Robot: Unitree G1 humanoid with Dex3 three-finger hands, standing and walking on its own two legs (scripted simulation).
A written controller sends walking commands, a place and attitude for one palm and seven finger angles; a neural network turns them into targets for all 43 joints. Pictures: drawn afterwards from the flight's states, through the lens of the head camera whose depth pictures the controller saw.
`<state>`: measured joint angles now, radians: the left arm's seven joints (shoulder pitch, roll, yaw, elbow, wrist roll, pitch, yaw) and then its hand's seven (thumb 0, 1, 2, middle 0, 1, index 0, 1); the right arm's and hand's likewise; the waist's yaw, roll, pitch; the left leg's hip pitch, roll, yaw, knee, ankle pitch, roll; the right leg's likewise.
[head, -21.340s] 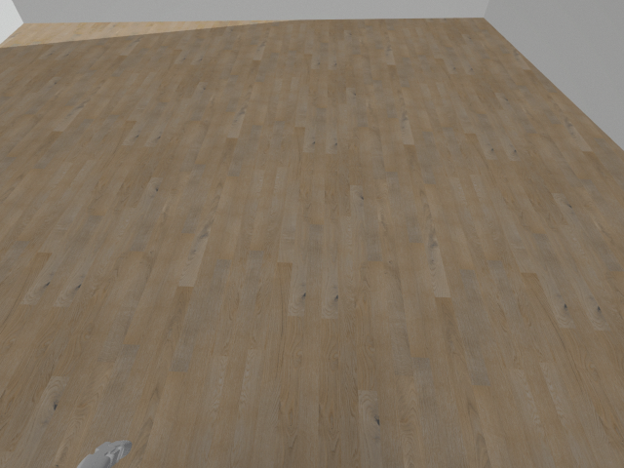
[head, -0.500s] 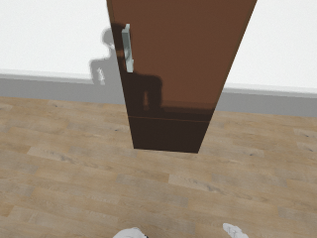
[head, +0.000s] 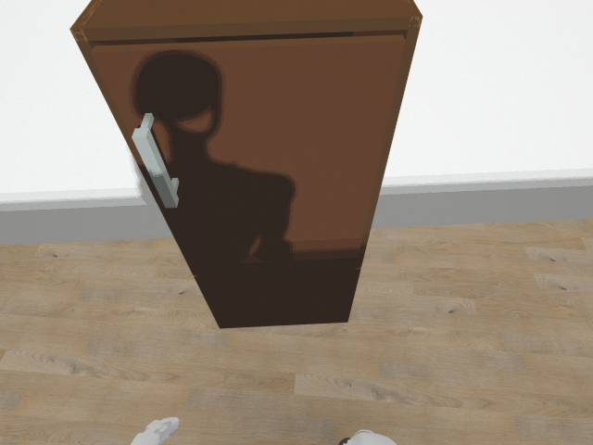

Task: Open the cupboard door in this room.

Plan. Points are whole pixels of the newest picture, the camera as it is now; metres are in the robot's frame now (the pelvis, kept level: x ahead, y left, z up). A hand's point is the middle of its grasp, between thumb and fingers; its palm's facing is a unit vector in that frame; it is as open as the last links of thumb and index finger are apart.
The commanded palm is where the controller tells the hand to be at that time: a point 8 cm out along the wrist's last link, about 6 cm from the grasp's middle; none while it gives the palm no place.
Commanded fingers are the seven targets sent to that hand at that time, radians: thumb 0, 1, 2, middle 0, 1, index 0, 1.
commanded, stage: come to a stop and stand still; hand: left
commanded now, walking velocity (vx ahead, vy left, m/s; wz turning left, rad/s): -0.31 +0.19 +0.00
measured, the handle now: (160, 163) +0.51 +0.23 +0.07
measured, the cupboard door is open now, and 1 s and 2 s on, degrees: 0 0 0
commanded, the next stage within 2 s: look again from close up in 1.10 s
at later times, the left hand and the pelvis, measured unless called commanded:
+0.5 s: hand out of the picture -0.02 +0.28 -0.15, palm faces +0.09 -0.95 -0.29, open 7.4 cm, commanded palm none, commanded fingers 0.00 0.90 0.90 -0.20 -0.30 -0.20 -0.30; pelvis -0.07 +0.07 +0.00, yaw +0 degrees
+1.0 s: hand out of the picture -0.09 +0.29 -0.16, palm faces +0.02 -0.98 -0.20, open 7.3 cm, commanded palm none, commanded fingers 0.00 0.90 0.90 -0.20 -0.30 -0.20 -0.30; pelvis -0.13 +0.11 +0.01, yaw +0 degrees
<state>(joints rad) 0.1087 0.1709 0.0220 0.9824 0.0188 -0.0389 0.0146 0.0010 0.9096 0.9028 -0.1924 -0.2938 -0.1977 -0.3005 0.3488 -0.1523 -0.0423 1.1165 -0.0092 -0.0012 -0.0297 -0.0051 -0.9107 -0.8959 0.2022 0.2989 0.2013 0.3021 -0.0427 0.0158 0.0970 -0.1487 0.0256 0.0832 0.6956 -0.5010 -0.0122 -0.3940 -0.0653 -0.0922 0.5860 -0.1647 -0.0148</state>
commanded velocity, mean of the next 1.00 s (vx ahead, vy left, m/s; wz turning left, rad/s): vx -0.02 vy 0.03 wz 0.00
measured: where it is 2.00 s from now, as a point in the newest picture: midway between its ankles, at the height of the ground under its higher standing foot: outside the picture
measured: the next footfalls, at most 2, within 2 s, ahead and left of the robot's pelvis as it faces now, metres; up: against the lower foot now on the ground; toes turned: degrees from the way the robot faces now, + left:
left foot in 0.34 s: -0.07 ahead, +0.18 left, +0.00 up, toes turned +2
right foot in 0.56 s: -0.01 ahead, -0.02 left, +0.00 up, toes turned +3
